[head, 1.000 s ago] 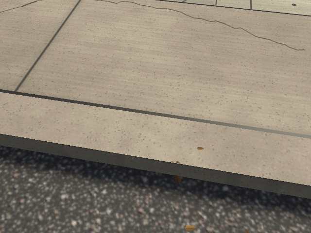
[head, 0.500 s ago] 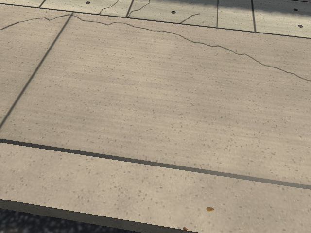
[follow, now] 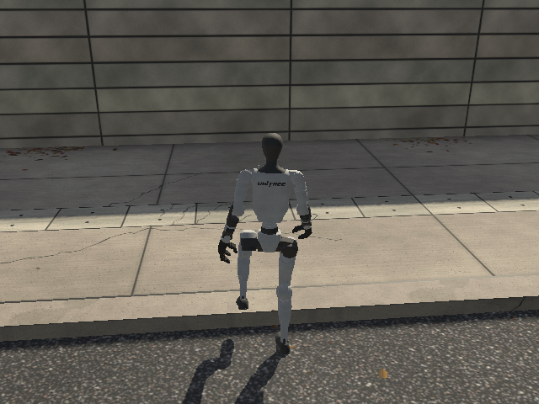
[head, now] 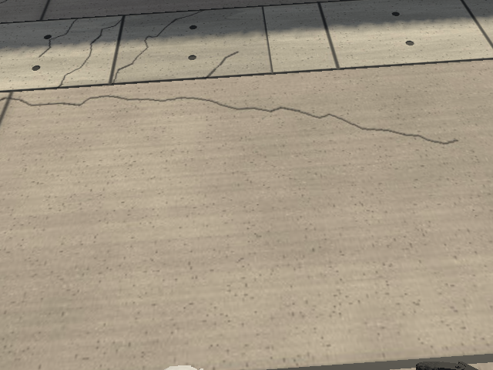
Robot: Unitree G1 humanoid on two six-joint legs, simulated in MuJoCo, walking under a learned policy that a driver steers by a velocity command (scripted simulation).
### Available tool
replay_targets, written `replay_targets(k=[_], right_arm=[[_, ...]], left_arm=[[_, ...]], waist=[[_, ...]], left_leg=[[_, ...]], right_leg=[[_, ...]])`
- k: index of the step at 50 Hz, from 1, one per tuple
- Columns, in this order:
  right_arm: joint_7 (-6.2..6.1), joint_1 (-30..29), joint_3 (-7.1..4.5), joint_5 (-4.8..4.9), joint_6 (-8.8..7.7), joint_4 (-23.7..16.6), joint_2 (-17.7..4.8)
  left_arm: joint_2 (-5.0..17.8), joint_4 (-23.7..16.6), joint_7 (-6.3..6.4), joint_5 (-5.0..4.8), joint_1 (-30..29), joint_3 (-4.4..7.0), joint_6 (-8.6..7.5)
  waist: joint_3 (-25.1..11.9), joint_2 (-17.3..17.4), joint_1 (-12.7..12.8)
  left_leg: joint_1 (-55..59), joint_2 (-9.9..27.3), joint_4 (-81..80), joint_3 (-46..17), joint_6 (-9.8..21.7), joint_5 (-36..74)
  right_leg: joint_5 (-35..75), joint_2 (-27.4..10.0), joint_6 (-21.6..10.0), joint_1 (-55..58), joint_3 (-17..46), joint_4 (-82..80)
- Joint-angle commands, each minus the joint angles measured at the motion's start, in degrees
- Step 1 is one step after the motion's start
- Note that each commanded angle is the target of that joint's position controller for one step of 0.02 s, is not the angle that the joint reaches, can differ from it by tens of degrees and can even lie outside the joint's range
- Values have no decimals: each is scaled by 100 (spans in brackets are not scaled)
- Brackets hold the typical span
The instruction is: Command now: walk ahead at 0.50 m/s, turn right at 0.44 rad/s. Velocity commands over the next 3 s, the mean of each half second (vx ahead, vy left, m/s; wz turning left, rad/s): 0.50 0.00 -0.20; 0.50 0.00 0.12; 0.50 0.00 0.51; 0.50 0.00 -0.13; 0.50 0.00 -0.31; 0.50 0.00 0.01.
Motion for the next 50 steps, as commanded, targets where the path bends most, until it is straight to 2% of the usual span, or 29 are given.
replay_targets(k=[1, 2, 3, 5, 7, 8, 9, 10, 11, 12, 13, 14, 15, 16, 17, 20, 22, 28, 34, 36, 38, 39, 40, 41, 42, 43, 44, 46, 50], right_arm=[[41, -1088, 307, -41, -206, -1066, 283], [87, -1222, 390, -183, -260, -1297, 278], [115, -1471, 406, -212, -287, -1478, 265], [105, -616, 229, -81, -278, -1294, 51], [13, 852, -141, 120, -218, -1095, -879], [19, 1705, -260, 67, -157, -878, -1226], [59, 2448, -407, -191, -113, -452, -1913], [42, 2731, -387, -248, -68, -264, -1759], [-6, 2127, -287, -84, -102, -358, -1113], [-23, 1664, -174, 149, -68, -208, -700], [20, 1532, -69, 65, -87, 72, -348], [50, 1418, -5, -91, -126, 294, -41], [109, 1346, 62, -178, -152, 449, 206], [153, 1356, 70, -121, -187, 572, 258], [197, 1351, 22, -13, -194, 697, 128], [110, 1365, -111, 33, -207, 780, -307], [-8, 1557, -85, -2, -230, 854, -343], [-117, 2318, -189, 74, -107, 1062, -730], [-87, 2283, -298, 148, 89, 1158, -913], [-90, 2145, -354, 152, 112, 1177, -1071], [-85, 1942, -337, 139, 150, 1121, -1044], [-82, 1847, -225, -9, 103, 875, -765], [-29, 2614, -12, 87, -12, 845, 21], [-11, 2072, -213, 263, -103, 873, -749], [-6, 1509, -300, 364, -143, 691, -972], [-41, 1263, -298, 321, -146, 660, -891], [-58, 1202, -335, 247, -93, 654, -825], [-42, 1506, -341, 276, 61, 719, -608], [-32, 1078, -348, 250, 240, 520, -460]], left_arm=[[641, 15, 99, -26, 778, 79, 118], [757, -126, 153, -100, 446, 104, 186], [823, -154, 181, -134, 425, 137, 192], [1072, -94, 118, -102, 209, 176, 86], [1287, -32, 39, -96, -67, 204, 6], [1310, -14, 18, -94, -238, 227, -49], [662, -163, -29, -52, 245, 145, -147], [110, -25, -233, 92, 876, 39, -266], [409, 158, -385, 51, 789, 151, -308], [442, -177, -431, -44, -159, 116, -279], [243, -598, -428, -46, -917, -1, -277], [206, -758, -439, -25, -1130, -20, -231], [110, -755, -444, -37, -862, -59, -155], [70, -741, -424, -98, -655, -81, -129], [3, -777, -376, -98, -577, -129, -138], [245, -890, -257, 15, -873, -132, -116], [394, -951, -250, 52, -1266, -54, -179], [106, -1194, -386, -100, -2586, -73, -291], [250, -1309, -547, -115, -2950, 1, -390], [506, -1217, -549, -62, -2493, 116, -424], [1021, -776, -433, -10, -870, 391, -438], [1545, -583, -308, 87, 264, 526, -406], [1653, -602, -324, 150, 154, 490, -425], [1087, -652, -279, 107, 5, 380, -418], [871, -656, -250, 61, -354, 306, -430], [731, -633, -258, 55, -655, 257, -456], [588, -606, -283, 81, -852, 228, -489], [497, -514, -288, 137, -991, 229, -577], [694, -325, -228, 161, -972, 311, -615]], waist=[[499, -477, 157], [279, -216, 28], [143, -351, 43], [-474, -1361, -452], [-1203, -1688, -1340], [-1502, -1444, -1685], [-2115, 1214, -1260], [-2803, 2960, -950], [-2030, 1500, -800], [-650, 769, -738], [45, 34, -559], [275, -216, -294], [191, 79, -83], [196, 212, 30], [227, 228, 121], [254, 74, 90], [44, 292, -55], [322, 319, -780], [747, 429, -787], [413, 595, -459], [-623, 563, 370], [-1618, -345, 705], [-2415, -1806, 155], [-1996, -1098, 384], [-1131, -912, 326], [-749, -488, 135], [-428, -462, -37], [-274, -660, -300], [250, -451, -373]], left_leg=[[-2076, 37, 401, 439, -34, -308], [-727, 94, -1117, 573, 71, 107], [799, -52, -2321, 880, 173, 439], [2768, -448, -2708, 1152, 461, 943], [3752, -919, -3821, 1060, 901, 423], [4532, -718, -4422, 324, 1125, 736], [5878, 469, -5748, -2179, 1724, 790], [6959, 1431, -7782, -5601, 2363, 181], [6284, 1674, -8009, -5947, 2293, -1063], [5275, 1484, -7841, -4924, 2107, -1639], [4273, 1264, -7685, -3691, 1872, -1703], [3624, 937, -7574, -2599, 1622, -1055], [3404, 717, -7561, -2018, 1487, -625], [3515, 562, -7782, -1567, 1448, -169], [3623, 482, -7848, -1132, 1432, 329], [3860, 244, -8348, -203, 1510, 1096], [4470, 295, -8602, -52, 1608, 1825], [5981, 625, -8832, -34, 1599, 2205], [6758, 922, -8522, 65, 1535, 3058], [6918, 885, -7852, 166, 1402, 4959], [5967, 484, -5967, 352, 1125, 5507], [4454, 20, -4059, 464, 970, 3161], [2511, -927, -2350, -126, 706, -972], [2080, -600, -1809, -715, 743, -825], [1837, -344, -1817, -563, 771, -267], [2043, -120, -2053, -499, 749, 212], [2227, 0, -2280, -477, 720, 531], [2628, 163, -2431, -482, 697, 819], [2038, 230, -2875, -515, 548, 1312]], right_leg=[[697, -1470, -980, 569, 1511, -457], [1018, -1324, -817, -121, 1181, -825], [1157, -1279, -799, -886, 999, -1416], [3489, -1404, -705, -807, 646, -1457], [7529, -1320, -313, 765, 229, 88], [7781, -1320, -129, 756, 261, 1283], [4834, -586, 53, -530, 161, 3546], [-283, 604, 179, -1924, 849, 5406], [-400, 395, 197, -2702, 1045, 7044], [-498, 80, 112, -3416, 304, 7517], [-258, -310, -111, -3689, -41, 7553], [24, -620, -284, -3470, -63, 7251], [190, -661, -397, -3305, 5, 7548], [348, -657, -462, -3403, 107, 7424], [615, -601, -428, -3603, 206, 7196], [1063, -657, 27, -3666, -64, 5435], [1593, -852, 303, -3682, -451, 4600], [2099, -1004, 446, -3723, -884, 2026], [1451, -829, 206, -3257, -1035, 799], [1167, -545, -3, -2341, -1194, 597], [1546, -551, -329, 262, -1073, 574], [1747, -1894, -660, 2227, 410, 898], [695, -3100, -1476, 3661, 3066, 57], [161, -2893, -1161, 3054, 2905, -313], [420, -2683, -877, 2233, 1863, -410], [963, -2453, -719, 1436, 1225, -584], [1254, -2230, -623, 860, 678, -791], [1485, -2038, -589, 307, 63, -1120], [2038, -2024, -580, -63, -759, -1421]])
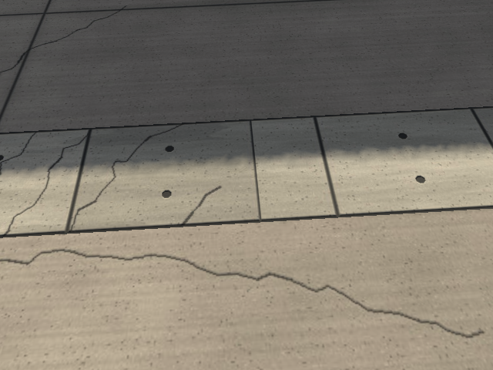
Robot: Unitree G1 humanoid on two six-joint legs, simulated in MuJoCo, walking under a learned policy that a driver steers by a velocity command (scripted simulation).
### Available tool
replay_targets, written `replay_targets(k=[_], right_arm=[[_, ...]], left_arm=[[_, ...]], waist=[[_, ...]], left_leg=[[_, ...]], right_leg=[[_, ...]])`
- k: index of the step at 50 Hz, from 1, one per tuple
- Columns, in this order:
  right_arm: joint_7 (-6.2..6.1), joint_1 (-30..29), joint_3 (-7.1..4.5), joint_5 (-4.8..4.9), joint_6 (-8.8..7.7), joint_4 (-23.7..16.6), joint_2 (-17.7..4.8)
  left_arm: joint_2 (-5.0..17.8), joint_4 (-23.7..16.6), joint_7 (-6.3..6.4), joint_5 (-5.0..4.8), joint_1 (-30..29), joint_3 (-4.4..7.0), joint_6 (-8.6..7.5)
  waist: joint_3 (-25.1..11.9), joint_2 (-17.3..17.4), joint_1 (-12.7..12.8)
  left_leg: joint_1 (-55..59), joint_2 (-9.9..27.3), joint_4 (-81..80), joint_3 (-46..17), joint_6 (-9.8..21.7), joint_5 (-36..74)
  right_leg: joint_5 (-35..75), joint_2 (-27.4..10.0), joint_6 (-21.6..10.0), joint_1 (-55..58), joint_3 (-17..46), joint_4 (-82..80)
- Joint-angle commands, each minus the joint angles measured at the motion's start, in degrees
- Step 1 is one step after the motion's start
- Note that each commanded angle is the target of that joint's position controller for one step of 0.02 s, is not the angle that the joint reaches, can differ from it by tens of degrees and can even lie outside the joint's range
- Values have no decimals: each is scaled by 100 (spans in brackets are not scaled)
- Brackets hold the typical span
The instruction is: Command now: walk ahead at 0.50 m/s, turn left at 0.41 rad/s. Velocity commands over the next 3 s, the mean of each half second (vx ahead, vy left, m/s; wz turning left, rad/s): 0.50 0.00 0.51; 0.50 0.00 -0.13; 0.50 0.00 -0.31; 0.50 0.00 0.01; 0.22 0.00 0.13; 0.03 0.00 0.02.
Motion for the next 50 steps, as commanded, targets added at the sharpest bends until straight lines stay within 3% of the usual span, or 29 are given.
replay_targets(k=[1, 5, 8, 10, 13, 14, 15, 16, 17, 18, 19, 20, 21, 22, 25, 27, 30, 33, 37, 40, 41, 42, 43, 44, 45, 46, 47, 48, 50], right_arm=[[21, 146, -25, -38, 62, -317, -68], [184, -596, 48, -87, -2, -548, 24], [298, -1165, 101, -91, -24, -812, 89], [337, -1384, 88, -86, -6, -993, 29], [374, -902, -76, -76, 40, -1061, -291], [360, -249, -200, -60, 54, -935, -518], [280, 696, -401, -61, 68, -706, -886], [152, 1204, -543, -91, 126, -585, -1450], [197, 926, -537, -101, 31, -790, -1707], [238, 1056, -400, -135, -12, -847, -1192], [230, 859, -336, -141, -63, -831, -928], [228, 451, -280, -105, -94, -898, -759], [209, 116, -229, -122, -104, -972, -570], [182, -32, -194, -188, -111, -1062, -488], [91, 32, -199, -179, -154, -1045, -556], [17, 199, -198, -182, -159, -947, -604], [-6, 393, -168, -179, -159, -821, -600], [24, 622, -163, -188, -191, -677, -691], [14, 811, -185, -201, -146, -467, -750], [-55, 591, -224, -188, -66, -479, -870], [-79, 473, -233, -179, -36, -515, -918], [-104, 337, -205, -173, -6, -563, -881], [-147, 362, -120, -270, -30, -692, -707], [-57, 1076, 73, -356, -171, -841, -89], [35, 763, 45, -239, -331, -799, -483], [100, 188, 2, -60, -441, -1000, -681], [90, -139, 34, -106, -503, -1082, -632], [62, -299, 6, -242, -518, -1129, -626], [32, -146, -32, -317, -427, -1182, -584]], left_arm=[[649, -295, 70, 32, -321, 153, -119], [852, -235, 150, 3, -213, 205, -87], [982, -96, 192, -68, 134, 262, 18], [1039, -32, 224, -130, 217, 295, 141], [1291, -84, 285, -194, 33, 362, 278], [1366, -110, 300, -209, -84, 376, 324], [1328, -154, 313, -232, -184, 347, 333], [799, -303, 302, -11, 8, 183, 264], [306, -611, 219, -20, 376, -4, 60], [803, -700, 129, -239, -337, 85, -146], [863, -826, 94, -359, -670, 86, -237], [817, -780, 140, -249, -700, 77, -265], [902, -737, 177, -96, -672, 135, -228], [930, -736, 171, -58, -574, 168, -146], [724, -755, 177, -11, -539, 127, 43], [585, -806, 172, -5, -831, 60, 88], [480, -838, 109, -76, -1343, -15, 71], [514, -921, 21, -171, -1766, -39, 36], [597, -1127, -139, -203, -2071, -34, -3], [706, -1111, -238, -188, -1645, 20, -6], [838, -1007, -227, -162, -1190, 99, 15], [1042, -803, -199, -137, -402, 220, 32], [1427, -679, -140, -113, 496, 331, 60], [1826, -652, -153, -152, 684, 402, 41], [1318, -629, -139, -246, 838, 292, 80], [1140, -716, -87, -210, 521, 239, 115], [1079, -812, -57, -162, 215, 214, 145], [983, -878, -47, -140, -41, 176, 163], [901, -992, -13, -98, -241, 134, 173]], waist=[[167, -586, -242], [319, -448, -2], [461, -394, 237], [480, -480, 253], [-13, -828, -179], [-349, -866, -562], [-816, -694, -1063], [-1253, 439, -971], [-2078, 1311, -416], [-2132, 421, -851], [-1388, 252, -785], [-859, -333, -481], [-616, -346, -258], [-534, -214, -89], [-406, -149, 3], [-301, -58, -111], [-199, 134, -411], [-18, 161, -661], [241, 113, -744], [-43, 235, -442], [-374, 283, -189], [-805, 138, 239], [-1417, -413, 565], [-1933, -1897, 93], [-2148, -1495, 436], [-1298, -1152, 497], [-873, -504, 368], [-510, -208, 174], [-392, -446, -137]], left_leg=[[-531, 237, -306, -278, -115, 663], [-351, 129, -1921, 183, -38, 1729], [-595, 49, -2586, 451, 105, 1662], [-648, -65, -2845, 625, 219, 1305], [361, -632, -2903, 1093, 551, 423], [1192, -862, -3031, 1164, 711, 306], [2649, -1037, -3499, 1005, 929, 690], [4274, 38, -3452, -710, 1246, 1157], [5849, 1200, -4479, -4180, 2508, 24], [5915, 1168, -4970, -4156, 2208, -274], [5272, 1007, -4973, -3329, 1979, -63], [4321, 760, -4971, -2653, 1785, 524], [3560, 562, -5014, -2160, 1690, 1128], [3058, 433, -5124, -1932, 1663, 1455], [2470, 266, -5343, -1367, 1660, 2144], [2391, 144, -5419, -933, 1537, 2383], [2479, -30, -5435, -438, 1216, 2093], [2809, 201, -5515, -442, 1135, 1458], [3895, 639, -5240, -430, 1052, 1977], [4187, 676, -4618, -93, 834, 3897], [4151, 566, -4084, 83, 735, 4922], [3852, 305, -3079, 368, 571, 5366], [2654, 57, -1406, 590, 340, 3861], [166, -1166, 653, 444, -125, -989], [-650, -1021, 1218, -345, -86, -1697], [-1092, -730, 1199, -342, -26, -1249], [-955, -497, 817, -251, 11, -851], [-704, -352, 300, -185, -31, -626], [-175, -219, -228, -152, -145, -463]], right_leg=[[1558, -1630, -783, -24, 759, -1119], [1656, -1493, -624, 200, 108, -1191], [1945, -1716, -592, 937, -77, -1005], [2550, -1833, -495, 1402, -208, -731], [5118, -1848, -283, 1714, -410, 407], [5509, -1765, -188, 1570, -462, 1299], [4881, -1498, 31, 927, -562, 2633], [1327, -1058, 289, -735, -515, 4496], [-2379, 191, 563, -2895, 664, 6315], [-2102, -112, 419, -3553, 1551, 6535], [-1625, -339, 285, -3812, 1485, 6263], [-1185, -617, 262, -3580, 1454, 5744], [-975, -786, 295, -3160, 1441, 5272], [-858, -878, 330, -2783, 1468, 5088], [-516, -905, 546, -2615, 1280, 4348], [176, -901, 659, -2723, 1174, 3607], [1444, -814, 599, -2556, 1058, 2388], [1963, -716, 442, -2562, 989, 1756], [1265, -608, 115, -3248, 1002, 1399], [499, -284, -172, -2613, 772, 1302], [414, -53, -285, -1908, 574, 1278], [731, 139, -455, -783, 500, 1062], [1101, -699, -826, 860, 1741, 1108], [297, -1976, -1938, 2817, 4773, 578], [-791, -1999, -1907, 3217, 5475, 11], [-800, -1850, -1649, 2613, 4712, -98], [-364, -1639, -1481, 1816, 4137, -151], [288, -1454, -1399, 1066, 3746, -249], [1047, -1197, -1399, 343, 3356, -470]])
Over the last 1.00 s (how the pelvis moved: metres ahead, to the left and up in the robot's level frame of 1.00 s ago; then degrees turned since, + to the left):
0.59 -0.01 0.11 1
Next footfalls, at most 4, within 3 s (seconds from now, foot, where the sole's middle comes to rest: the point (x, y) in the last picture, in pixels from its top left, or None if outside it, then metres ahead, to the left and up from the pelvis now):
0.30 left None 0.34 0.16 -0.78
0.86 right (256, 302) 0.69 0.04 -0.78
1.34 left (188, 231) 0.94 0.26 -0.78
1.84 right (265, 172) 1.21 0.01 -0.78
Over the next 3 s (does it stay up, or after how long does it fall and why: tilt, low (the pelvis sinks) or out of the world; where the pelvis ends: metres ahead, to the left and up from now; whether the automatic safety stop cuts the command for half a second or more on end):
stays up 1.36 0.12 -0.01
